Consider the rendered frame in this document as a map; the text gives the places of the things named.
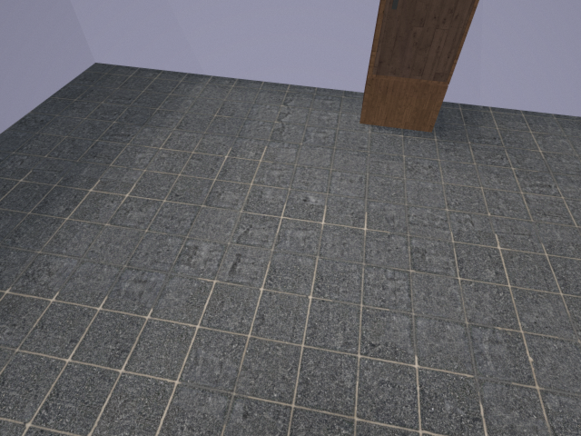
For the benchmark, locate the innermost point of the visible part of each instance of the cupboard door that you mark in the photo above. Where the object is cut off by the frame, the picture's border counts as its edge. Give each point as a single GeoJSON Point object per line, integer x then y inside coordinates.
{"type": "Point", "coordinates": [421, 38]}

